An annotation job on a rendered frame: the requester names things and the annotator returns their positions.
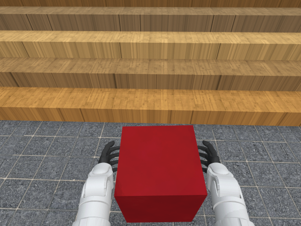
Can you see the robot left forearm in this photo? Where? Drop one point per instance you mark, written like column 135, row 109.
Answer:
column 95, row 200

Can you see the robot right forearm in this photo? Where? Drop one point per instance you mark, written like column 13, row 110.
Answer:
column 227, row 199

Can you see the left robot hand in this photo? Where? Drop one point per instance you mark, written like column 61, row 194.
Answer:
column 106, row 155

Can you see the carton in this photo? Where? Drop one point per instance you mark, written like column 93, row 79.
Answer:
column 159, row 176

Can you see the right robot hand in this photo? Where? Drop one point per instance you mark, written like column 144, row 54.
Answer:
column 211, row 155

